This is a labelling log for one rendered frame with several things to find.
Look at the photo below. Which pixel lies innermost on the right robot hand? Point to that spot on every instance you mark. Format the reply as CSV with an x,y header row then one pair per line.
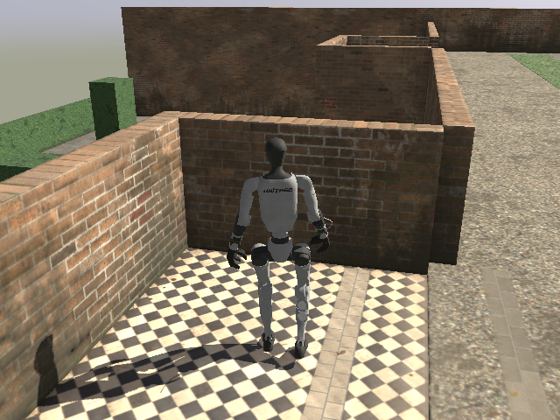
x,y
317,240

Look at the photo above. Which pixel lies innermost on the robot left upper arm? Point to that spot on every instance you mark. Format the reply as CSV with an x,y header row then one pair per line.
x,y
250,185

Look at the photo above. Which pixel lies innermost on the robot torso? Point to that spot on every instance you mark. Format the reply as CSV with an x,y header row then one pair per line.
x,y
278,200

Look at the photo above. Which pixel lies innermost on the right robot foot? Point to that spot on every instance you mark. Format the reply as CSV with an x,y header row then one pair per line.
x,y
299,350

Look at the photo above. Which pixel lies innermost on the robot right upper arm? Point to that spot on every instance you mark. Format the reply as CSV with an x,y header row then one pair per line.
x,y
305,183

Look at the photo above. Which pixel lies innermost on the robot left forearm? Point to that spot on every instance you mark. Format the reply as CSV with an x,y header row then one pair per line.
x,y
237,235

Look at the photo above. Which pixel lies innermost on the robot right forearm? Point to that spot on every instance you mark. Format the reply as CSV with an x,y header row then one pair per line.
x,y
320,226

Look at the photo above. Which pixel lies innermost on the left robot hand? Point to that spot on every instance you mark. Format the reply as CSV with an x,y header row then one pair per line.
x,y
232,254

